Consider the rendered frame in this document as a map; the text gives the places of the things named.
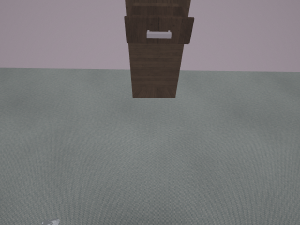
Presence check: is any handle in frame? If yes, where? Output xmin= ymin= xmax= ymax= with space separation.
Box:
xmin=146 ymin=30 xmax=172 ymax=39

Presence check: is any cabinet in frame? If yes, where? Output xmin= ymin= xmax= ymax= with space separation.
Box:
xmin=125 ymin=0 xmax=191 ymax=98

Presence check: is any drawer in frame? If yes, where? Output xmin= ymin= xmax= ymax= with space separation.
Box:
xmin=124 ymin=5 xmax=194 ymax=44

